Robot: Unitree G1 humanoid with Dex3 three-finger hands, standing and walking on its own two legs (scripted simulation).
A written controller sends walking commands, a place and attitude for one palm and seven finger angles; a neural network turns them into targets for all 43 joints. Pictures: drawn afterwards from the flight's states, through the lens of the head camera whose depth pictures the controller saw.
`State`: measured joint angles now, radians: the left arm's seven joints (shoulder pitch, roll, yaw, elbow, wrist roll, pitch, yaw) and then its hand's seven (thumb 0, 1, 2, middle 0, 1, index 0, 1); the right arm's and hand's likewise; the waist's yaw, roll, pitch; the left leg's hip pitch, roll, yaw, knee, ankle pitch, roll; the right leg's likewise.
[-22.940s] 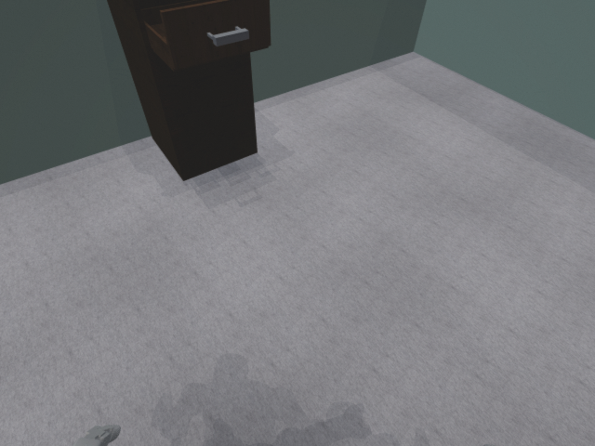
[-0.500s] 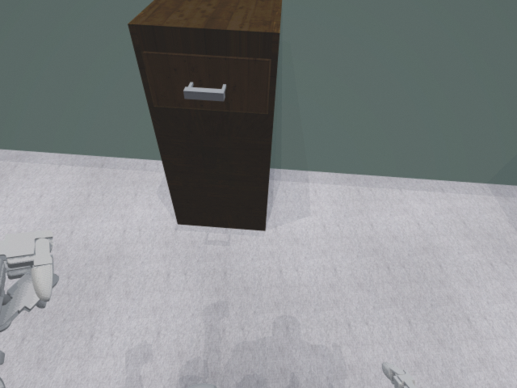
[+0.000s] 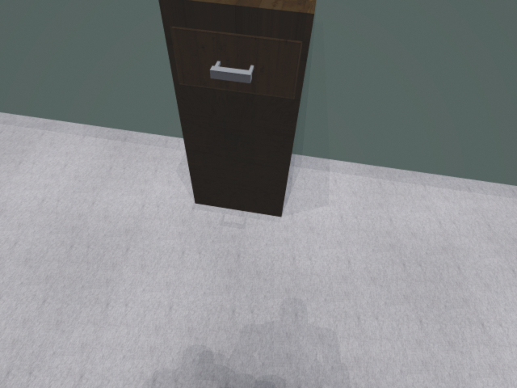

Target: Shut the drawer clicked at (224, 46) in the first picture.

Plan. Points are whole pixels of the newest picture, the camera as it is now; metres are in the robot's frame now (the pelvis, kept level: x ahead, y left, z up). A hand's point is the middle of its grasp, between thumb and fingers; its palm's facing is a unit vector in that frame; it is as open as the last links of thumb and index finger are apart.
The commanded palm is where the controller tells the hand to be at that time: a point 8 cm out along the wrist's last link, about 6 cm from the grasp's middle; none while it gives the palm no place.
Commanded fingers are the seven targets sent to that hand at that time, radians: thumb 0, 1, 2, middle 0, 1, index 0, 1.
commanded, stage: let the arm hang, fingers relaxed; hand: left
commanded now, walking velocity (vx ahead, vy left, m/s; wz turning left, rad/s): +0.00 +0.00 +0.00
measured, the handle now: (233, 70) +0.97 +0.12 -0.01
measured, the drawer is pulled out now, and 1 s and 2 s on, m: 0.00 0.00 0.00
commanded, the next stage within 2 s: look to check the result in 0.74 s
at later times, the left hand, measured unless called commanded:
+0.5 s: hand out of the picture +0.03 +0.22 -0.16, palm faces -0.01 -0.97 -0.25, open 7.2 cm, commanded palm none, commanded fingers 0.00 0.90 0.90 -0.20 -0.30 -0.20 -0.30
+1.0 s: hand out of the picture +0.08 +0.23 -0.15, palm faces -0.03 -0.96 -0.27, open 7.4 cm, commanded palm none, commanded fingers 0.00 0.90 0.90 -0.20 -0.30 -0.20 -0.30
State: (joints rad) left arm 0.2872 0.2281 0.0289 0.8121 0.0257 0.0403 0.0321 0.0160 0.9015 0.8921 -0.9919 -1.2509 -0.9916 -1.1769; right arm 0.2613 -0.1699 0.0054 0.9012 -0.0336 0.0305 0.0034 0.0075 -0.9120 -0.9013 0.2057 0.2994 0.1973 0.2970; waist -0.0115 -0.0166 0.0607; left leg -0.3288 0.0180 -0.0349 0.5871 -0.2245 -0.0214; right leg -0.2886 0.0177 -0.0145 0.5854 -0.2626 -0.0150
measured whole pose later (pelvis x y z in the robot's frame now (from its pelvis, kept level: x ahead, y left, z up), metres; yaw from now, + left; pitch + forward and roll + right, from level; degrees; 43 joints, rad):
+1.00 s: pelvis +0.03 +0.02 +0.02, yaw -2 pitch -2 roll +0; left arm 0.16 0.23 0.02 1.13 0.02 0.00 0.02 0.00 0.91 0.89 -0.20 -0.30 -0.20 -0.30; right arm 0.19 -0.23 -0.02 1.12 -0.02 0.00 -0.01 0.00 -0.90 -0.90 0.20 0.30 0.20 0.30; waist -0.01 0.01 0.08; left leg -0.20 0.00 0.01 0.40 -0.17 0.00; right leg -0.17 0.00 0.03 0.41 -0.21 0.01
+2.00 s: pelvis +0.05 +0.01 +0.02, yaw -2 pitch -2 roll +0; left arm 0.11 0.31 0.02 1.13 0.02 -0.01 0.01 0.00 0.91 0.89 -0.20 -0.30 -0.20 -0.30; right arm 0.12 -0.31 -0.01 1.13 -0.02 0.00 0.00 0.01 -0.90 -0.90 0.21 0.30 0.20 0.30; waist -0.01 0.01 0.07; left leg -0.13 0.01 0.01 0.32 -0.17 -0.01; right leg -0.10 0.00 0.03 0.33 -0.20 0.00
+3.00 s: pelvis +0.05 +0.01 +0.02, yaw -2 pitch -2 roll +0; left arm 0.10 0.33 0.01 1.13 0.02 -0.01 0.01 0.00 0.91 0.89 -0.20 -0.30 -0.20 -0.30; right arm 0.11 -0.32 -0.01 1.13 -0.02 -0.01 0.00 0.01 -0.90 -0.90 0.21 0.30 0.20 0.30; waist -0.01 0.00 0.06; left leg -0.11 0.01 0.01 0.31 -0.17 -0.01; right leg -0.08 0.00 0.03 0.31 -0.19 0.00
